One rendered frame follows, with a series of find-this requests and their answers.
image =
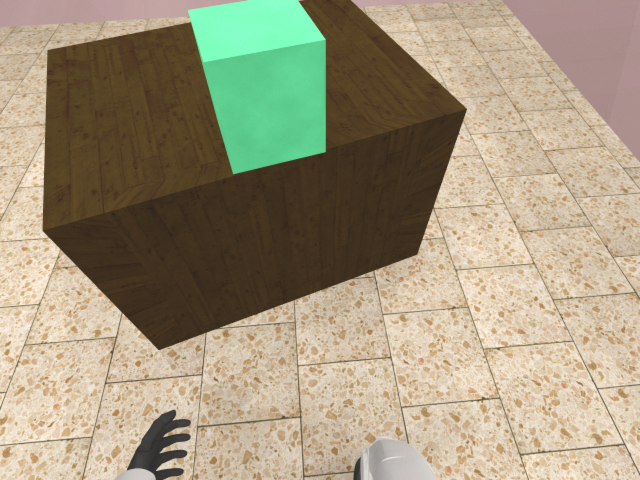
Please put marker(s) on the carton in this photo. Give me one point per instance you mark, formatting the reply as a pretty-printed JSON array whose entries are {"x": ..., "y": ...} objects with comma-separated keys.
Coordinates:
[{"x": 265, "y": 65}]

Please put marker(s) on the right robot thigh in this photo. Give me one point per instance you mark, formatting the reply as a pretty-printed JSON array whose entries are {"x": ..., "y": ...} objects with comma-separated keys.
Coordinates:
[{"x": 394, "y": 460}]

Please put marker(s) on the pedestal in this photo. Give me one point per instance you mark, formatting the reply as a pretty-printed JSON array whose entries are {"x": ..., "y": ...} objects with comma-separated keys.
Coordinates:
[{"x": 140, "y": 195}]

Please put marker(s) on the robot right shin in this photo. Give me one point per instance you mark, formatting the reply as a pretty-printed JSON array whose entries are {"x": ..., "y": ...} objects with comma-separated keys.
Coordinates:
[{"x": 382, "y": 438}]

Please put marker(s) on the left robot hand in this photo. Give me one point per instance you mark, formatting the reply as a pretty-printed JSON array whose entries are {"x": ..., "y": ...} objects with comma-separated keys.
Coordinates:
[{"x": 147, "y": 456}]

